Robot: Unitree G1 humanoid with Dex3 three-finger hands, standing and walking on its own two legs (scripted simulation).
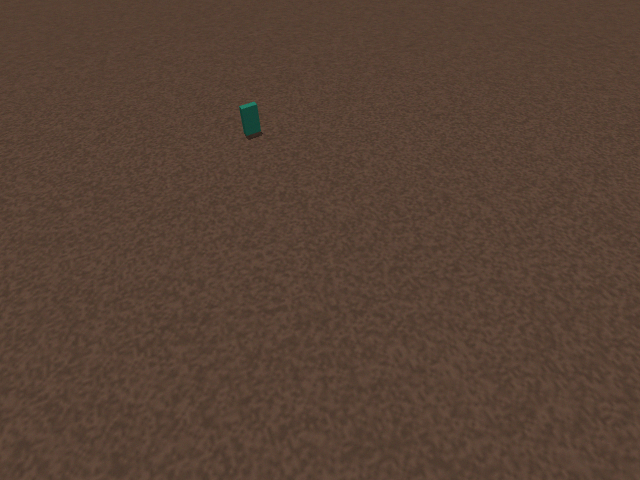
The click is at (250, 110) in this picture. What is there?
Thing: carton on end
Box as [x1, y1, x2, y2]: [239, 102, 260, 135]
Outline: 254,102 239,106 243,130 246,135 260,130 257,107
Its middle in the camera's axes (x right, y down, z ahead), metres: -0.40 -0.67 +2.17
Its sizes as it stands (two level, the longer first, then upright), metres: 0.093 0.037 0.170
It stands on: the floor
